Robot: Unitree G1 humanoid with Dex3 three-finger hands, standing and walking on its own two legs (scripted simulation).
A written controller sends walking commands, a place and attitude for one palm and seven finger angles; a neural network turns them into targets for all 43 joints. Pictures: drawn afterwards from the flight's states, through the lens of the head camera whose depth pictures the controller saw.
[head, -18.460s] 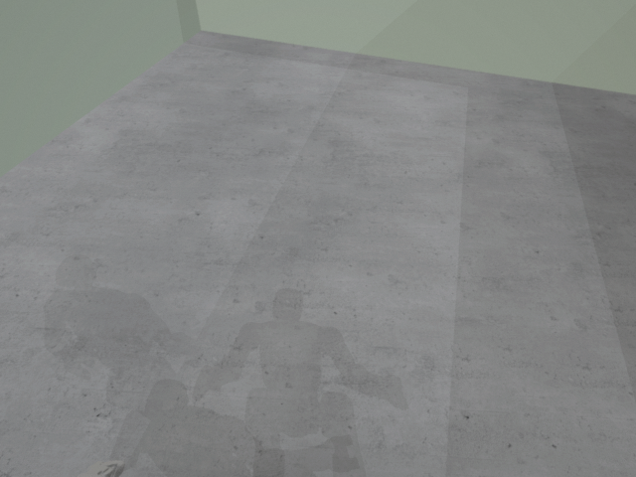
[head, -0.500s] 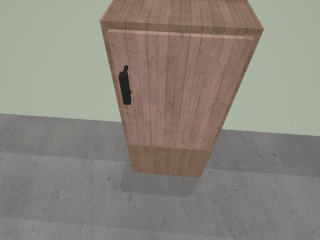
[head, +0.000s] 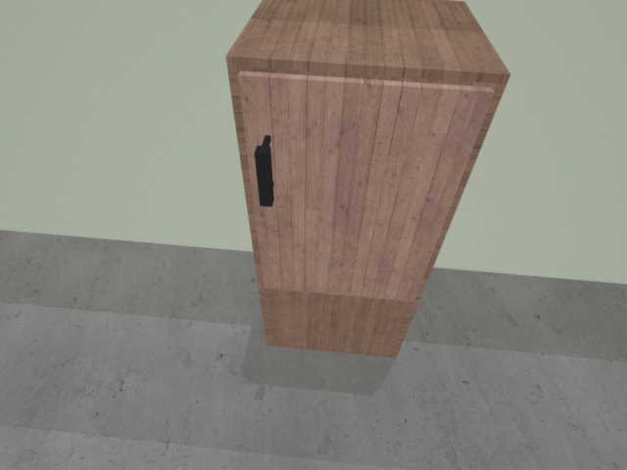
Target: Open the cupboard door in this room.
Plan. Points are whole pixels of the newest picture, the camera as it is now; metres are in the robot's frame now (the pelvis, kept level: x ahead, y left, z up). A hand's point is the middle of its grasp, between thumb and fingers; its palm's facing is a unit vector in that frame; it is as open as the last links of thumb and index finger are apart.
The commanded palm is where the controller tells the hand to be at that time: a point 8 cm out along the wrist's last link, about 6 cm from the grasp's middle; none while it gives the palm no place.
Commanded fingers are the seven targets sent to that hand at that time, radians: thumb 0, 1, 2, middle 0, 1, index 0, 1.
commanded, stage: look again from close up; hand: left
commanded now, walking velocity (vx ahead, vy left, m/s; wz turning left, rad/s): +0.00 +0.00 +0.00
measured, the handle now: (266, 170) +0.62 +0.13 +0.04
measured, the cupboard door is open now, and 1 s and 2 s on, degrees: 0 0 0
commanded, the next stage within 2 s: shuffle to correct the standing spot in 0.58 s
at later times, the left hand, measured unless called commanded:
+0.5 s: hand out of the picture +0.01 +0.15 -0.18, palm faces +0.01 -0.99 -0.17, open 7.3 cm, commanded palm none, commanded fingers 0.00 0.90 0.90 -0.20 -0.30 -0.20 -0.30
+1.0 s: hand out of the picture +0.03 +0.13 -0.18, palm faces +0.03 -0.99 -0.16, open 7.4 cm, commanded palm none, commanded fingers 0.00 0.90 0.90 -0.20 -0.30 -0.20 -0.30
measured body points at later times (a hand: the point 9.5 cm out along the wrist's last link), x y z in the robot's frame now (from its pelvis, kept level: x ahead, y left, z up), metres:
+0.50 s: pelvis +0.01 -0.01 +0.00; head +0.01 -0.01 +0.45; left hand +0.01 +0.20 -0.16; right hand +0.01 -0.22 -0.16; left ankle +0.01 +0.08 -0.74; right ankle +0.04 -0.12 -0.74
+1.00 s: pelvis +0.06 -0.03 -0.01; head +0.06 -0.03 +0.44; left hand +0.03 +0.18 -0.16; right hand +0.02 -0.25 -0.17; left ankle +0.01 +0.08 -0.74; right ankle +0.04 -0.12 -0.74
